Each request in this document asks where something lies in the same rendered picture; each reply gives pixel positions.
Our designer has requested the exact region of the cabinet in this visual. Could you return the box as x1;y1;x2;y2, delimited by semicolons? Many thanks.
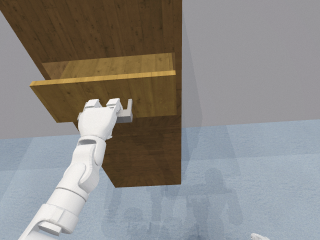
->
0;0;182;188

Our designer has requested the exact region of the handle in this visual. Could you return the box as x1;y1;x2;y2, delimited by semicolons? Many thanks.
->
77;99;133;124

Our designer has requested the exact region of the left robot forearm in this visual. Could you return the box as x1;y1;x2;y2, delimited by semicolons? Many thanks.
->
18;135;106;240

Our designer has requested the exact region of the drawer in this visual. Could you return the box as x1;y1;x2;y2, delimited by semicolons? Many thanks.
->
29;52;177;123

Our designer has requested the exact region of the robot left hand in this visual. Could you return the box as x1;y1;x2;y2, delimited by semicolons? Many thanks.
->
78;98;123;141

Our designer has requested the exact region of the robot left upper arm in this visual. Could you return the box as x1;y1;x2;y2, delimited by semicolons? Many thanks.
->
24;230;58;240

